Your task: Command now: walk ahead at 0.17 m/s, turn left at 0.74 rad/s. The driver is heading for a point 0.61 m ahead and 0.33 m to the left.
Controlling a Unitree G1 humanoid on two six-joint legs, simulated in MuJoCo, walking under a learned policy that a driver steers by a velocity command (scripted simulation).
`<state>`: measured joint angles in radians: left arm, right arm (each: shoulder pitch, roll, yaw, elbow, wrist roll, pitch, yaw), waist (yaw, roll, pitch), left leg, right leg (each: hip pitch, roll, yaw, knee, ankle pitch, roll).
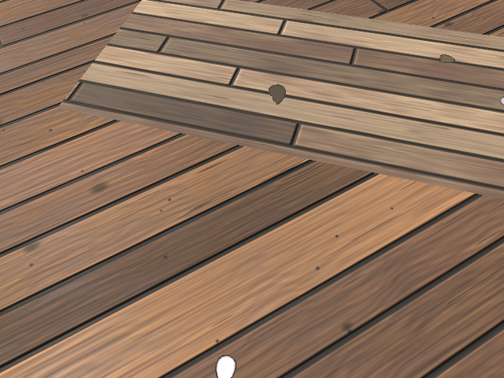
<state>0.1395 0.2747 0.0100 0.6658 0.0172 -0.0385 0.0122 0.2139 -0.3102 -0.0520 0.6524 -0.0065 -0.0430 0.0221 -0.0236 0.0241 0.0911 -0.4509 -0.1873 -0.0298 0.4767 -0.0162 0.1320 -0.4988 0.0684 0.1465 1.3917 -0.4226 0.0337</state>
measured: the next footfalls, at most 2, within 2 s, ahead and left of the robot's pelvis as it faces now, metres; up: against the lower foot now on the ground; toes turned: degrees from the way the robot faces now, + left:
right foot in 0.36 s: +0.28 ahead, -0.14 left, +0.00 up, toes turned +32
left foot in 0.86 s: +0.08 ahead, +0.05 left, +0.00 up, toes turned +54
